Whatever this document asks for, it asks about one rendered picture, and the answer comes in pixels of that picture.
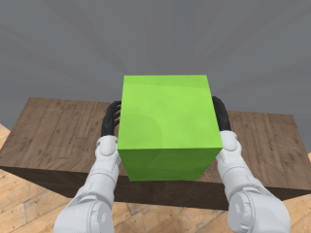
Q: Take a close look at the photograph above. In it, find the right robot forearm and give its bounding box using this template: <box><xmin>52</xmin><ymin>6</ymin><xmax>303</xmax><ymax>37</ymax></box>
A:
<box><xmin>216</xmin><ymin>130</ymin><xmax>292</xmax><ymax>232</ymax></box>

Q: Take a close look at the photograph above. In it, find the carton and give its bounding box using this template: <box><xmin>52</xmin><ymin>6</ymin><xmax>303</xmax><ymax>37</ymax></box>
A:
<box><xmin>117</xmin><ymin>75</ymin><xmax>224</xmax><ymax>182</ymax></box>

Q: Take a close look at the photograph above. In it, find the right robot hand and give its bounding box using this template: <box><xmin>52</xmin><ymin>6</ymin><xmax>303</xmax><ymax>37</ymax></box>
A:
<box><xmin>211</xmin><ymin>96</ymin><xmax>231</xmax><ymax>132</ymax></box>

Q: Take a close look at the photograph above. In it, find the robot right upper arm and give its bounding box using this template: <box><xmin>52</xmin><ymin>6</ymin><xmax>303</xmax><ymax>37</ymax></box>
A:
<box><xmin>227</xmin><ymin>190</ymin><xmax>291</xmax><ymax>233</ymax></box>

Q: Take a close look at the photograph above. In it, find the pedestal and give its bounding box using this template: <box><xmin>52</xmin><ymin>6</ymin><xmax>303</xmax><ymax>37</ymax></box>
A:
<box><xmin>0</xmin><ymin>97</ymin><xmax>311</xmax><ymax>211</ymax></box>

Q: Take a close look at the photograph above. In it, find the left robot forearm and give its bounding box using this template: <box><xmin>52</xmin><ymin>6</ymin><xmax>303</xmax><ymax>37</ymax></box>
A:
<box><xmin>52</xmin><ymin>135</ymin><xmax>121</xmax><ymax>233</ymax></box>

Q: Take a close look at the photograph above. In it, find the robot left upper arm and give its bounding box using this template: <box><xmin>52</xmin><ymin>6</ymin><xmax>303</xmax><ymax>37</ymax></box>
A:
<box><xmin>53</xmin><ymin>200</ymin><xmax>115</xmax><ymax>233</ymax></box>

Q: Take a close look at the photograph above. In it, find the left robot hand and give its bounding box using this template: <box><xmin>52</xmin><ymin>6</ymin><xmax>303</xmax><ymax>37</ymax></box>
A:
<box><xmin>101</xmin><ymin>100</ymin><xmax>121</xmax><ymax>137</ymax></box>

